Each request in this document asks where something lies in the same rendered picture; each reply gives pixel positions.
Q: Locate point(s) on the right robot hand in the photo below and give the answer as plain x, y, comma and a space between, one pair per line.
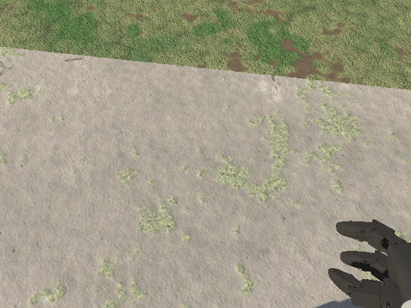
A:
393, 270

